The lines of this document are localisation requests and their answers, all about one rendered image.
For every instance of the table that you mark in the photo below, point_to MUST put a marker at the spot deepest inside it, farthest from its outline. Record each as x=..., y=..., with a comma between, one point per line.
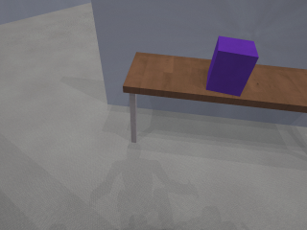
x=271, y=87

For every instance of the carton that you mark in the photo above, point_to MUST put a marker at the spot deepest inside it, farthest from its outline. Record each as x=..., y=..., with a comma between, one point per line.
x=231, y=65

